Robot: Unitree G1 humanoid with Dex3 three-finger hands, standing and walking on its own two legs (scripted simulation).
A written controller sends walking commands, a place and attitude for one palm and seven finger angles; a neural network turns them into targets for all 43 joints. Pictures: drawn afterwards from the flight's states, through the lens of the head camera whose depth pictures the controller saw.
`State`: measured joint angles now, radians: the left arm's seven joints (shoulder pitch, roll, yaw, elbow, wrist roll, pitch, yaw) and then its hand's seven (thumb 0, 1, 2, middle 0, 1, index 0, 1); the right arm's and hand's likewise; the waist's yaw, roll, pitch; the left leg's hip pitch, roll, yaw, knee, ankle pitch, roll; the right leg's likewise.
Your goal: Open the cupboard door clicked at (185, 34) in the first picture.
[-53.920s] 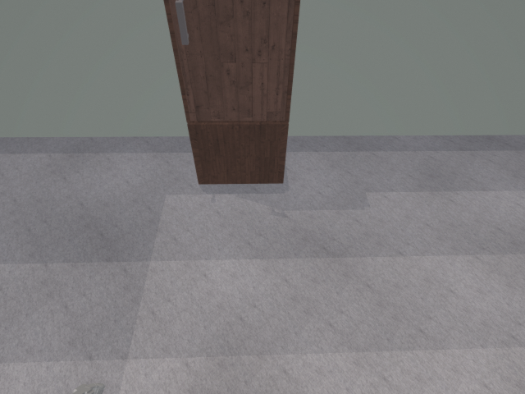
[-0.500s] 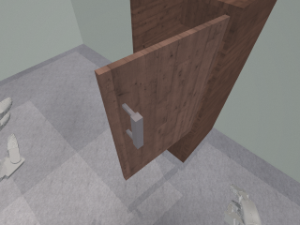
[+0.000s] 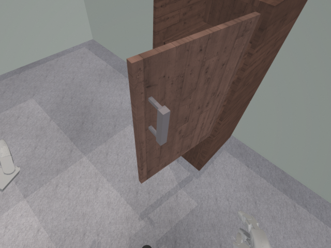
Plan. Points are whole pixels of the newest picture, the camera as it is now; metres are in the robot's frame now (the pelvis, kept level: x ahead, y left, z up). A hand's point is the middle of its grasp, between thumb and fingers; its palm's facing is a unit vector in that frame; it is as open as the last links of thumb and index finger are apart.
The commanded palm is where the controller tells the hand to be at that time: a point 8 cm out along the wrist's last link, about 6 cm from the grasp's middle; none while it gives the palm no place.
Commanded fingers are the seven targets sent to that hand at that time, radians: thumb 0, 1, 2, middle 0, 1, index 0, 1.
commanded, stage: step back with the hand held close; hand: left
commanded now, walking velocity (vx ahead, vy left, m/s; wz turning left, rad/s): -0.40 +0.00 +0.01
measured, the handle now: (157, 121) +0.40 +0.06 +0.07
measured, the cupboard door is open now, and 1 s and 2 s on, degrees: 82 82 82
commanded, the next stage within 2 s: stop stepping back and stand still in 0.30 s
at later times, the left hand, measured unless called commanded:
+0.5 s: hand out of the picture +0.09 +0.21 +0.16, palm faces +0.30 -0.81 -0.50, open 7.4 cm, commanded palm +0.02 +0.26 +0.17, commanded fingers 0.00 0.90 0.90 -0.20 -0.30 -0.20 -0.30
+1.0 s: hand out of the picture -0.03 +0.22 +0.16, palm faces +0.46 -0.74 -0.49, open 7.4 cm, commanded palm -0.09 +0.25 +0.17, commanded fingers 0.00 0.90 0.90 -0.20 -0.30 -0.20 -0.30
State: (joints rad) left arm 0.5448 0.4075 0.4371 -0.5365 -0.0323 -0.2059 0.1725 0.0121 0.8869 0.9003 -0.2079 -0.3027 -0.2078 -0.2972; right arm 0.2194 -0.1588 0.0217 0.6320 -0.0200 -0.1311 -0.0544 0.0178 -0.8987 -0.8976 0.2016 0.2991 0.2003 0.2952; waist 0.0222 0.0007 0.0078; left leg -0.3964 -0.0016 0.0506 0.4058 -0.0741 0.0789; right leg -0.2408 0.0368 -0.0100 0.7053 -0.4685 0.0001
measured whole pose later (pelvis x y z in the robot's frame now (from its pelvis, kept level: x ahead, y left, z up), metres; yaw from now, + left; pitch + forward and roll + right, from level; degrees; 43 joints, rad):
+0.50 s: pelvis -0.13 -0.03 +0.00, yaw -2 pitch +0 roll -1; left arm 0.55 0.47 0.42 -0.54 -0.06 -0.16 0.12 0.01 0.89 0.90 -0.21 -0.30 -0.21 -0.30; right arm 0.15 -0.21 -0.01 0.59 0.00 -0.11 -0.06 0.02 -0.90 -0.90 0.20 0.30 0.20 0.29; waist -0.01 -0.03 0.06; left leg -0.34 -0.01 0.03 0.38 -0.05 0.05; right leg -0.35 0.05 0.02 0.82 -0.49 0.02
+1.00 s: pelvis -0.22 -0.05 -0.01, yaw +2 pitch -2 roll +2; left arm 0.55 0.42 0.42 -0.45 0.00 -0.20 0.16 0.01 0.89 0.90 -0.21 -0.30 -0.21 -0.30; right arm 0.29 -0.21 -0.01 0.65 -0.01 -0.15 -0.09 0.02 -0.90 -0.90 0.20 0.30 0.20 0.29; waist -0.03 -0.04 -0.02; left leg -0.21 0.03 0.05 0.54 -0.30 -0.02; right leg -0.31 -0.02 -0.07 0.65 -0.36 0.00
